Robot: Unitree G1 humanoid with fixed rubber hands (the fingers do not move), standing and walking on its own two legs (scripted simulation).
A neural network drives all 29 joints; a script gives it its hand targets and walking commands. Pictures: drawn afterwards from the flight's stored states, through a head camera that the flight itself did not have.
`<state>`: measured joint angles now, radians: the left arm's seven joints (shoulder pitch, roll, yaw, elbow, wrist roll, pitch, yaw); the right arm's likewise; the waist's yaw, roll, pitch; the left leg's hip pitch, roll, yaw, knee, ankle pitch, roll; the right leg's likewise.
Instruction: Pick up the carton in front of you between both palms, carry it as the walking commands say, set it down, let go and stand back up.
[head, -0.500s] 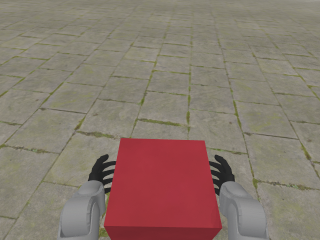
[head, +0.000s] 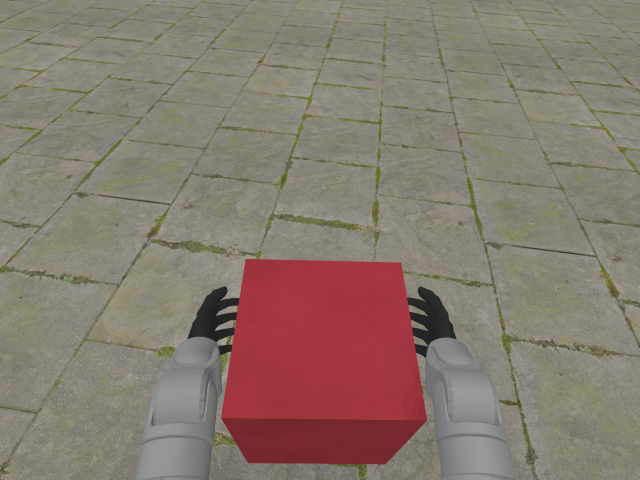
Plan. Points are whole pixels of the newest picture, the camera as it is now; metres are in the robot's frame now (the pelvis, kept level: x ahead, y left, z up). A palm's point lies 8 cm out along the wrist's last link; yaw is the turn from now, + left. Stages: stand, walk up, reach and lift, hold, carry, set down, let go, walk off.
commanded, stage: carry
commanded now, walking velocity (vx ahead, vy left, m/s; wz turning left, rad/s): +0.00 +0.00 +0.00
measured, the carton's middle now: (320, 368) +0.30 +0.00 -0.05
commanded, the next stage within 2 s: hold in 0.38 s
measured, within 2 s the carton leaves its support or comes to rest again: neither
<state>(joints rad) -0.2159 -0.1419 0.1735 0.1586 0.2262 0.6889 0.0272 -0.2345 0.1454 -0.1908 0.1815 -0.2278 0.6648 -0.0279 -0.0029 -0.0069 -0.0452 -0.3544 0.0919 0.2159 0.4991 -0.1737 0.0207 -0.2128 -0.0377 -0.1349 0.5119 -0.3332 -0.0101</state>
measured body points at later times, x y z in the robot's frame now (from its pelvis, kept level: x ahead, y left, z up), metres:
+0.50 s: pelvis +0.00 +0.00 +0.01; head +0.00 +0.00 +0.46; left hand +0.30 +0.14 +0.03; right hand +0.30 -0.16 +0.04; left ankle +0.05 +0.12 -0.73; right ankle -0.04 -0.11 -0.73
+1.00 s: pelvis -0.04 +0.02 +0.01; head -0.07 +0.04 +0.45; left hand +0.28 +0.14 +0.04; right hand +0.25 -0.16 +0.05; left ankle +0.05 +0.12 -0.73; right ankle -0.04 -0.11 -0.73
